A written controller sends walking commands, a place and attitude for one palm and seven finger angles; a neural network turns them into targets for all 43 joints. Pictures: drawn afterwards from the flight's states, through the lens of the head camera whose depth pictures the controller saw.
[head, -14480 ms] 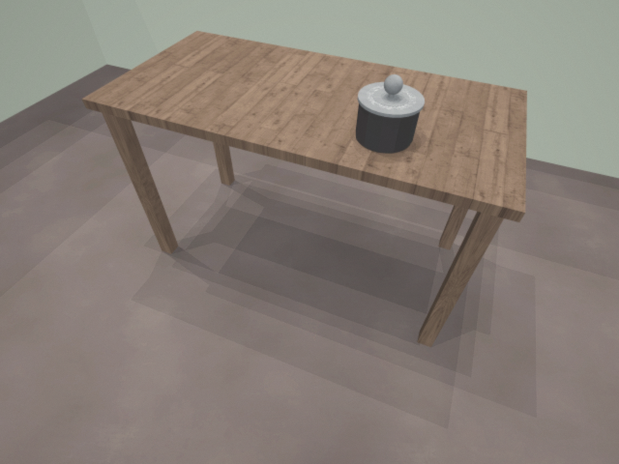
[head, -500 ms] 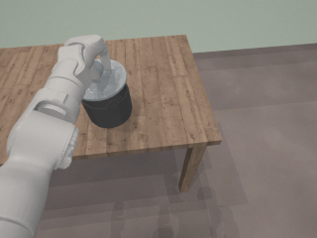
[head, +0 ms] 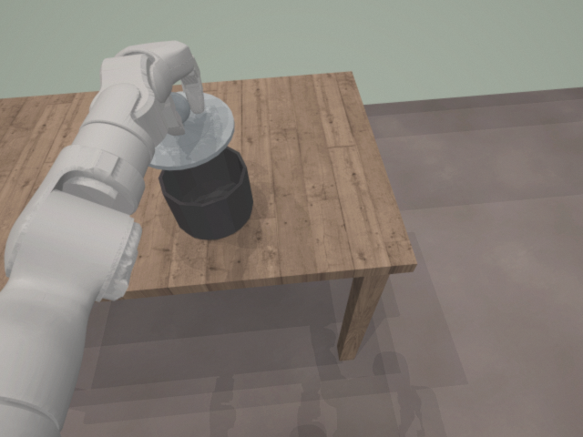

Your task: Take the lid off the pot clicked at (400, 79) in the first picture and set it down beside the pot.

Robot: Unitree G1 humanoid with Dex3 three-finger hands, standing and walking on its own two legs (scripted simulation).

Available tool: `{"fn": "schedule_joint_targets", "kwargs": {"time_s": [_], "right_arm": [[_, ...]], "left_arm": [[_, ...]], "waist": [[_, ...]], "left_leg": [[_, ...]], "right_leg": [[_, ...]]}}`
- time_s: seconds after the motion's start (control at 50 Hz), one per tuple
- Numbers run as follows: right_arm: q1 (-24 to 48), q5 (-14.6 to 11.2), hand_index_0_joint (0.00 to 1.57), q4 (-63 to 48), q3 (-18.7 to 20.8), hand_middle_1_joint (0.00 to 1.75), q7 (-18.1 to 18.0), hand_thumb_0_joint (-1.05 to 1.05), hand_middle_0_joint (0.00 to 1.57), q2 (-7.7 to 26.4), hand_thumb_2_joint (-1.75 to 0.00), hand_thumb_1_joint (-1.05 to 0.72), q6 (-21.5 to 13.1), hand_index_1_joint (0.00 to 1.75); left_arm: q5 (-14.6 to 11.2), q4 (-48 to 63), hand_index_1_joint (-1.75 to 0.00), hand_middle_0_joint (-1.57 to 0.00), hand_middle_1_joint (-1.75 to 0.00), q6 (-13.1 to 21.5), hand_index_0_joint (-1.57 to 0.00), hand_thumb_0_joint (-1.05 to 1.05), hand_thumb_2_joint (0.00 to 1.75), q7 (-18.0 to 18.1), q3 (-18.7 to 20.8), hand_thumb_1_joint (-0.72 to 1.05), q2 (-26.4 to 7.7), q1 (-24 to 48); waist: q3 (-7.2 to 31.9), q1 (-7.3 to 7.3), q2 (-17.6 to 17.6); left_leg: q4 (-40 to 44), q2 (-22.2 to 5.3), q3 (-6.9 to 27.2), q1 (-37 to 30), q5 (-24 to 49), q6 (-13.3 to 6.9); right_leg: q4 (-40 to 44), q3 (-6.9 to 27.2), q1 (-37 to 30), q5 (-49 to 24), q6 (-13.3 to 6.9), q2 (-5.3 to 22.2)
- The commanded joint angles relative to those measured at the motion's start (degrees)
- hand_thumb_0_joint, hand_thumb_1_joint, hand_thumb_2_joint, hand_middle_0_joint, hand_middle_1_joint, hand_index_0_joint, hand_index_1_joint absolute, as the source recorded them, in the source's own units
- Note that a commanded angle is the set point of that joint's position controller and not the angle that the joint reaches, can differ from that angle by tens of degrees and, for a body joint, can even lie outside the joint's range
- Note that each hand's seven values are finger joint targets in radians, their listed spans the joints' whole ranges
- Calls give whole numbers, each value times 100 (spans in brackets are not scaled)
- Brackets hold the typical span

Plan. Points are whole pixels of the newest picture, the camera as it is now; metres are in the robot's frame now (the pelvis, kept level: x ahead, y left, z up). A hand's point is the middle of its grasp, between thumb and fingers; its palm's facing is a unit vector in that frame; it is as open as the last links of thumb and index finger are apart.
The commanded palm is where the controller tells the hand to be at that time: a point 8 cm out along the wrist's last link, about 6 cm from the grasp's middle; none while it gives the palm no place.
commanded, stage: lift the lid straight up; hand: left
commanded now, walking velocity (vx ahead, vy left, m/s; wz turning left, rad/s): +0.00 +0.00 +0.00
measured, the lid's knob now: (173, 108) +0.54 +0.12 +0.16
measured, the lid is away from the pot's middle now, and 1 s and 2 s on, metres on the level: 0.01 0.01 0.15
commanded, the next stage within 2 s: move the lid sideways beside the pot in 0.80 s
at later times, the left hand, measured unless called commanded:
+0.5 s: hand (162, 76) +0.51 +0.11 +0.23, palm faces -0.28 -0.07 -0.96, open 6.7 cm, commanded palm +0.51 +0.12 +0.29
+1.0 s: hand (159, 72) +0.51 +0.11 +0.24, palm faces -0.26 -0.06 -0.96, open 6.6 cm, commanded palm +0.52 +0.12 +0.30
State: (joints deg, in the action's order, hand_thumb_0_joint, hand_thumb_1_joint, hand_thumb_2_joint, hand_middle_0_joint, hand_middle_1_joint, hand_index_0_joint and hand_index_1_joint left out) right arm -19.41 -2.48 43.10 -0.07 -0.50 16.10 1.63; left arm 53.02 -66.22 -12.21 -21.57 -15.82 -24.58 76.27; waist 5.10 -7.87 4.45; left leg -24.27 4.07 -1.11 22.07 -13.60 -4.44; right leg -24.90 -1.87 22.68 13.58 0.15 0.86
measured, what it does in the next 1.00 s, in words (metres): stands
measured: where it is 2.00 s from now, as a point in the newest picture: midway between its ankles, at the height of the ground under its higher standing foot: outside the picture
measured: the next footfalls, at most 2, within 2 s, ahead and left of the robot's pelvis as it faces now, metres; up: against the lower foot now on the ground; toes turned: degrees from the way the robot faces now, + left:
none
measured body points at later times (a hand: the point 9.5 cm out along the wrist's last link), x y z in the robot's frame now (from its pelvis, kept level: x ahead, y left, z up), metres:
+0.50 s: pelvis -0.01 +0.00 +0.00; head +0.05 -0.03 +0.45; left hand +0.52 +0.11 +0.28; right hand +0.02 -0.27 -0.14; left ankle -0.03 +0.07 -0.74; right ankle -0.03 -0.12 -0.74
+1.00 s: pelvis -0.01 +0.00 +0.00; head +0.04 -0.01 +0.45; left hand +0.51 +0.11 +0.29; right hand +0.03 -0.27 -0.13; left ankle -0.03 +0.07 -0.74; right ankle -0.03 -0.12 -0.74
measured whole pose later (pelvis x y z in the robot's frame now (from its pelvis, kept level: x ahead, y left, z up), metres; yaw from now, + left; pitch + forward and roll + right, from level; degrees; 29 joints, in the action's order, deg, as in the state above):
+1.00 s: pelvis -0.01 +0.00 +0.00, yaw +0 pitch +11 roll +0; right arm -17.3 -2.5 42.5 -1.6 -1.9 16.4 -0.3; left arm 54.3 -67.8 -13.7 -25.1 -15.9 -24.7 84.8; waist 4.4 -8.3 3.3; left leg -23.3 4.5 -0.7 21.5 -12.3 -4.6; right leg -24.0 -2.1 22.1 12.5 0.3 1.3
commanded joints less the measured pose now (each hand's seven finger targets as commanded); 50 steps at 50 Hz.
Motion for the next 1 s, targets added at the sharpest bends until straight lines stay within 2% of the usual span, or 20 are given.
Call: {"fn": "schedule_joint_targets", "kwargs": {"time_s": [0.0,0.06,0.1,0.14,0.22,0.26,0.3,0.36,0.4,0.5,0.58,0.64,0.7,0.72,0.76,0.8,0.84,0.9,0.92,0.98], "right_arm": [[-352,-44,20,-433,230,30,-98,0,20,846,-90,-90,-165,30],[-280,-25,20,-445,181,30,-132,0,20,821,-90,-90,-190,30],[-254,-88,20,-383,163,30,-147,0,20,859,-90,-90,-131,30],[-199,-100,20,-357,139,30,-135,0,20,885,-90,-90,-144,30],[-209,-8,20,-505,161,30,-159,0,20,823,-90,-90,-296,30],[-235,-35,20,-447,149,30,-180,0,20,827,-90,-90,-251,30],[-237,-70,20,-440,159,30,-162,0,20,829,-90,-90,-228,30],[-192,-40,20,-472,119,30,-175,0,20,879,-90,-90,-219,30],[-187,-55,20,-529,144,30,-164,0,20,852,-90,-90,-223,30],[-212,-23,20,-561,172,30,-118,0,20,851,-90,-90,-174,30],[-111,-35,20,-578,149,30,-127,0,20,858,-90,-90,-179,30],[-89,-52,20,-551,158,30,-91,0,20,828,-90,-90,-166,30],[-164,-56,20,-475,172,30,-111,0,20,920,-90,-90,-98,30],[-143,-60,20,-435,153,30,-119,0,20,919,-90,-90,-75,30],[-103,-76,20,-465,117,30,-166,0,20,903,-90,-90,-119,30],[-107,-97,20,-484,134,30,-189,0,20,882,-90,-90,-209,30],[-175,-30,20,-483,147,30,-184,0,20,825,-90,-90,-321,30],[-349,-12,20,-465,163,30,-218,0,20,842,-90,-90,-360,30],[-321,-1,20,-390,123,30,-228,0,20,869,-90,-90,-316,30],[-237,-60,20,-344,66,30,-247,0,20,915,-90,-90,-244,30]], "left_arm": [[22,1478,-108,-91,-107,21,-96,0,66,334,195,84,-1151,4065],[123,1136,-108,-91,-107,-50,-96,0,66,357,491,84,-1554,3956],[90,776,-108,-91,-107,-203,-96,0,66,301,65,84,-1035,3841],[183,796,-108,-91,-107,-297,-96,0,66,301,5,84,-1046,4198],[219,1495,-108,-91,-107,-96,-96,0,66,263,496,84,-1680,4664],[259,1054,-108,-91,-107,-191,-96,0,66,190,432,84,-1606,4391],[191,870,-108,-91,-107,-288,-96,0,66,120,21,84,-1002,4222],[289,864,-108,-91,-107,-361,-96,0,66,108,466,84,-1694,4398],[186,1136,-108,-91,-107,-295,-96,0,66,34,206,84,-1366,4488],[330,1100,-108,-91,-107,-312,-96,0,66,-66,329,84,-1562,4247],[339,1099,-108,-91,-107,-402,-96,0,66,-157,391,84,-1724,4499],[277,1283,-108,-91,-107,-358,-96,0,66,-251,-93,84,-1092,4626],[195,867,-108,-91,-107,-403,-96,0,66,-295,-82,84,-1016,4227],[271,787,-108,-91,-107,-423,-96,0,66,-282,161,84,-1370,4308],[191,937,-108,-91,-107,-386,-96,0,66,-264,61,84,-1282,4660],[60,1485,-108,-91,-107,-230,-96,0,66,-205,-187,84,-928,5069],[253,1569,-108,-91,-107,-155,-96,0,66,-119,-23,84,-1206,5164],[235,1445,-108,-91,-107,-92,-96,0,66,-3,216,84,-1404,4796],[382,961,-108,-91,-107,-154,-96,0,66,41,498,84,-1774,4542],[394,265,-108,-91,-107,-404,-96,0,66,64,347,84,-1650,4297]], "waist": [[2610,-178,-186],[2659,-113,-490],[2229,-214,-554],[2104,-239,-611],[3145,-127,-209],[2853,-144,-419],[2497,-194,-491],[2513,-116,-714],[2749,-142,-475],[2702,-60,-409],[2607,-66,-658],[2519,-155,-341],[2217,-198,-477],[2255,-184,-638],[2303,-228,-658],[2555,-263,-263],[2873,-212,2],[2817,-169,-173],[2656,-121,-514],[2028,-146,-858]], "left_leg": [[-236,-208,614,-2184,3161,91],[-188,-154,564,-1981,2748,48],[-105,-166,488,-1664,2375,44],[-73,-185,526,-1650,2065,58],[-255,-151,645,-2261,2926,82],[-184,-154,566,-2050,2725,69],[-165,-158,512,-1904,2703,52],[-95,-92,487,-1624,2403,16],[-155,-104,512,-1825,2842,29],[-170,-130,567,-1950,3183,64],[-88,-70,489,-1762,2494,-19],[-130,-101,568,-2028,2736,31],[-118,-113,548,-1888,2544,27],[-91,-115,549,-1777,2265,27],[-17,-84,526,-1731,1899,-12],[-64,-158,620,-2136,2347,41],[-172,-181,744,-2456,2732,114],[-172,-221,700,-2417,3147,165],[-137,-215,644,-2129,2812,130],[48,-179,492,-1447,2002,57]], "right_leg": [[43,39,-269,-2119,-197,-202],[23,86,-554,-2111,-187,-201],[91,47,-392,-1955,-198,-171],[85,13,-228,-1687,-183,-190],[-26,144,-607,-2194,-195,-158],[28,114,-623,-2152,-183,-165],[92,62,-444,-2110,-189,-163],[72,114,-819,-2286,-185,-163],[55,131,-840,-2507,-190,-130],[100,110,-836,-2486,-203,-166],[144,139,-933,-2339,-172,-163],[147,78,-536,-2163,-174,-175],[218,25,-410,-1989,-196,-177],[193,42,-489,-1891,-175,-190],[227,50,-541,-1785,-173,-170],[197,26,-328,-1790,-191,-145],[146,78,-225,-1737,-205,-194],[164,25,-357,-1951,-226,-212],[149,45,-471,-1906,-203,-226],[195,21,-490,-1708,-199,-192]]}}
